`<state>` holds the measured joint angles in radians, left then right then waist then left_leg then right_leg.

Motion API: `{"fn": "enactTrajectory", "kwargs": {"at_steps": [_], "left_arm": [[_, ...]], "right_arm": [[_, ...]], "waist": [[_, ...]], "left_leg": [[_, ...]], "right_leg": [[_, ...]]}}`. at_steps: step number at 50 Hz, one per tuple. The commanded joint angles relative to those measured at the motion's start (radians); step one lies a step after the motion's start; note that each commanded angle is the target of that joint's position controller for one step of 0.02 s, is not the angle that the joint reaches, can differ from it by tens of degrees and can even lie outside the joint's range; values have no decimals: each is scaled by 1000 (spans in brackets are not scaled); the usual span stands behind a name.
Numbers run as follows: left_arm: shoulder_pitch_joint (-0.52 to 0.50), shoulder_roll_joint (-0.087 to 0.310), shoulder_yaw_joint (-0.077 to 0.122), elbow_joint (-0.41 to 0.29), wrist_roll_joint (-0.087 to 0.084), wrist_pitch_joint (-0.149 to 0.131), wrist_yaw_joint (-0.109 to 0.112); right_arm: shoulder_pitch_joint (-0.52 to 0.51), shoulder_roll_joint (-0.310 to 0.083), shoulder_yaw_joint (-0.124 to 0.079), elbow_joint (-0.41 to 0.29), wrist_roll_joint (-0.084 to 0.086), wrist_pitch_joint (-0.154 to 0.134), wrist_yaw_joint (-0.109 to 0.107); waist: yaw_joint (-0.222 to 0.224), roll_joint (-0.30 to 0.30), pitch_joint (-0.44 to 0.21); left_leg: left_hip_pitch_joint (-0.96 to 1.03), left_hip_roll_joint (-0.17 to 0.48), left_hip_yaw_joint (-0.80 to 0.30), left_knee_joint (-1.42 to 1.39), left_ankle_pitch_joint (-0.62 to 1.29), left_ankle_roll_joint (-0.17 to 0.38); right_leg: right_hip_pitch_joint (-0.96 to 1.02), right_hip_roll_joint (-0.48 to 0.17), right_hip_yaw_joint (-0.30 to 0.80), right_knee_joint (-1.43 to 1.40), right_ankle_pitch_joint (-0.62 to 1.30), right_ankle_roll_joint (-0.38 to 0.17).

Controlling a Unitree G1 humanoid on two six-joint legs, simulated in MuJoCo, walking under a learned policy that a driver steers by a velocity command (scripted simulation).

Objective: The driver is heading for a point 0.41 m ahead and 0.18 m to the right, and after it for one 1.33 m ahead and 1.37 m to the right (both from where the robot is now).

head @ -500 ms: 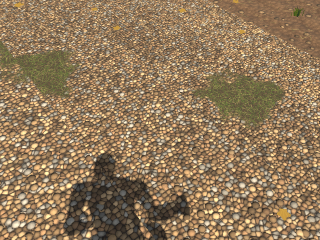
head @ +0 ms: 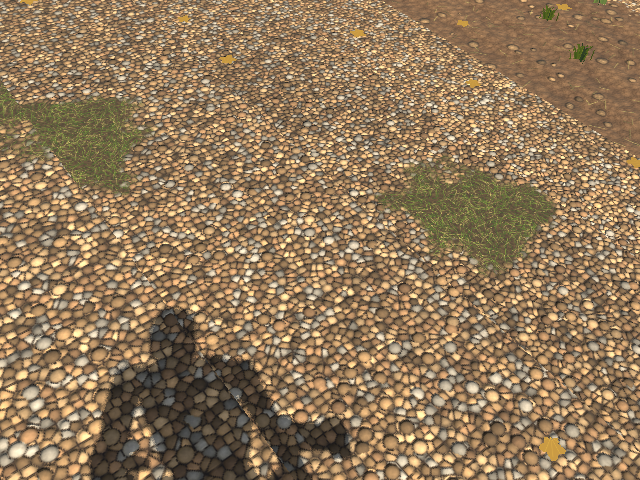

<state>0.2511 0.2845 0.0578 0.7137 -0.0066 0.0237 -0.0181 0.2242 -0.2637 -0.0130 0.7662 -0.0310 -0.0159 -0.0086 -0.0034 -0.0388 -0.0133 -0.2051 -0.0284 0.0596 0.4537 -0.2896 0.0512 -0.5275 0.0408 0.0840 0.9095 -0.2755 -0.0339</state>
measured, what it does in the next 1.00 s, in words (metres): goes down, turning right: right foot, then left foot 0.18 m lower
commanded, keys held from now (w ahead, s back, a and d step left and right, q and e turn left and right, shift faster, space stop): w+e+shift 1.00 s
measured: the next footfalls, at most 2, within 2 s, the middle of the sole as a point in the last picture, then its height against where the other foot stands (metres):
right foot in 0.36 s outside the picture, level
left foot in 0.80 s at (353, 431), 0.18 m lower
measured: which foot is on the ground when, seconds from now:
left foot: down 0.00-0.36, up 0.38-0.78, down 0.80-1.00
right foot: up 0.00-0.34, down 0.36-0.80, up 0.82-1.00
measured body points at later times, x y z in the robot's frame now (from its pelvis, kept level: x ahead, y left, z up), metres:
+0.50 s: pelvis +0.24 -0.06 -0.05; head +0.25 -0.06 +0.40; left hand +0.38 +0.20 -0.17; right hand +0.30 -0.36 -0.14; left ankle +0.28 +0.09 -0.67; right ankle +0.16 -0.08 -0.74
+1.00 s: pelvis +0.62 -0.19 -0.21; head +0.65 -0.20 +0.24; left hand +0.94 -0.16 -0.31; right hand +0.37 -0.32 -0.34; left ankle +0.66 -0.06 -0.92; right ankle +0.55 -0.27 -0.81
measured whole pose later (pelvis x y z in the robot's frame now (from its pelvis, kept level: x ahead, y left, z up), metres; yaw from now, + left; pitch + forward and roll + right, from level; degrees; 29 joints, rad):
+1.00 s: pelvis +0.62 -0.19 -0.21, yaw -52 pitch +0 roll +4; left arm 0.13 0.33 0.06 0.71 0.04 0.03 -0.03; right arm 0.48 -0.25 -0.05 0.98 -0.04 -0.10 -0.01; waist -0.02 -0.10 0.04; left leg -0.17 0.00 0.16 0.64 -0.47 -0.01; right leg -0.73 -0.05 0.01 1.45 -0.22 -0.08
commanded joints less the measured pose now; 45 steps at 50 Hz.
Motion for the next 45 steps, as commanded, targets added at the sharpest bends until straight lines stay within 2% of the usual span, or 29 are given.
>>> {"fn": "enactTrajectory", "kwargs": {"at_steps": [1,5,6,12,14,16,17,18,19,20,21,22,23,26,28,29,30,31,32,33,35,37,39,40,41,42,43,44,45], "left_arm": [[-67,127,33,-89,18,-28,-29],[-134,104,33,-104,22,8,-67],[-151,106,35,-97,28,7,-72],[-271,110,26,-133,33,14,-89],[-204,119,28,-130,23,23,-78],[135,152,51,-39,23,28,-48],[255,170,62,-12,-2,21,-38],[429,189,82,39,-1,11,-24],[278,197,62,36,-4,3,-20],[183,237,39,-37,-6,-19,-26],[232,278,60,-75,13,-22,-11],[197,260,57,-66,25,-29,8],[102,235,49,-71,29,-40,12],[97,229,38,-69,16,-65,11],[161,236,46,-25,23,-72,8],[238,203,44,19,18,-84,15],[339,201,38,51,22,-90,19],[303,171,32,56,19,-97,24],[253,150,25,61,11,-95,20],[221,155,25,62,1,-95,20],[201,171,29,76,12,-90,29],[187,185,35,95,31,-84,39],[88,200,45,83,22,-55,66],[19,132,38,47,18,-39,68],[-6,64,16,-5,17,-44,67],[292,-11,-8,-17,-26,-44,65],[284,7,-8,37,-8,-40,75],[244,-5,-15,26,30,-38,70],[69,39,-3,-43,67,-45,50]], "right_arm": [[-44,-157,-39,-77,4,-46,-18],[22,-156,-45,-53,6,-75,-12],[41,-169,-53,-47,-10,-78,-16],[185,-174,-65,0,-14,-76,-29],[139,-192,-69,-4,-15,-73,-29],[-35,-235,-76,-49,-3,-74,-31],[-39,-257,-80,-58,3,-57,-28],[-124,-243,-78,-63,17,-44,-13],[-143,-49,-30,-86,1,-52,3],[-94,-20,-6,-175,-25,-76,-9],[-131,-125,-18,-245,-38,-105,-5],[-136,-186,-30,-221,-31,-106,-4],[-140,-210,-40,-202,-28,-81,-4],[-213,-188,-27,-216,-41,-10,9],[-150,-118,-13,-169,-41,-11,28],[-207,-141,-27,-175,-33,-26,26],[-332,-167,-39,-206,-21,-35,27],[-395,-129,-20,-239,-23,-45,40],[-360,-64,-7,-220,-16,-46,60],[-301,-46,-4,-197,-3,-45,73],[-229,-60,-15,-163,13,-40,69],[-103,-107,-33,-132,-5,-50,39],[262,-143,-61,-20,-5,-58,1],[348,-200,-87,39,-1,-53,-6],[390,-228,-87,65,-24,-56,12],[312,-188,-63,53,-55,-77,29],[329,-139,-77,53,-50,-67,30],[342,-179,-93,58,-38,-67,19],[219,-174,-89,38,-18,-84,9]], "waist": [[-5,158,29],[-19,142,92],[-32,150,69],[-83,129,140],[-24,131,96],[192,146,-54],[230,153,-92],[365,-10,-74],[240,-263,112],[75,-202,56],[122,-78,-89],[65,47,19],[3,79,131],[-4,73,163],[22,-3,97],[62,15,110],[127,56,140],[130,82,166],[115,48,116],[91,25,68],[55,-10,47],[-9,-12,36],[-217,8,-65],[-236,71,-38],[-204,82,-19],[31,315,-147],[-56,330,-240],[-61,357,-243],[-48,378,-187]], "left_leg": [[184,300,-306,-315,-250,59],[54,224,-63,-363,-48,31],[67,224,-25,-340,-4,40],[315,285,62,-228,313,54],[316,273,140,-113,731,35],[120,287,203,222,1310,6],[-40,272,184,453,1239,38],[-291,188,180,964,831,38],[-678,18,118,1350,-206,10],[-833,27,-40,1324,-221,-12],[-800,28,-128,1175,-156,-64],[-761,90,-161,1017,-100,-78],[-712,133,-173,909,-76,-100],[-496,123,-94,617,-42,-114],[-346,107,-47,634,239,-67],[-526,152,-143,596,430,-43],[-729,126,-107,493,406,-35],[-613,100,-92,287,560,-37],[-367,64,-56,226,721,-27],[-155,46,-45,209,831,-19],[28,38,-61,180,788,-36],[107,37,-77,59,693,-70],[373,151,-173,-244,926,-71],[494,241,-236,-244,908,-48],[549,264,-211,-26,954,-105],[820,391,-227,337,1383,-137],[856,406,-314,318,1067,-84],[699,442,-459,157,490,-4],[468,495,-625,-69,-174,55]], "right_leg": [[-332,-47,42,153,128,34],[-179,-43,-65,96,267,42],[-141,-36,-115,153,304,37],[-261,-71,-179,89,109,-41],[-104,-40,-230,14,14,-86],[332,11,-262,95,26,-164],[537,70,-282,5,-240,-182],[759,65,-240,-138,-134,-238],[700,-44,26,-195,132,-278],[697,-140,329,-224,598,-307],[710,-293,591,-501,316,-414],[560,-328,639,-591,106,-413],[393,-305,574,-554,94,-385],[159,-165,403,-573,161,-327],[159,-135,300,-520,349,-300],[335,-133,336,-438,296,-288],[474,-117,350,-415,208,-291],[342,-55,323,-419,48,-247],[220,-27,277,-418,24,-212],[114,-14,250,-403,3,-185],[89,-14,243,-313,-65,-154],[198,36,239,-63,27,-125],[223,99,178,500,98,-97],[66,148,143,753,-356,-85],[-87,122,169,892,-465,-104],[-332,25,108,898,-471,-95],[-471,-20,30,981,-408,-106],[-518,-34,-13,1091,-315,-108],[-521,-102,22,892,-111,-109]]}}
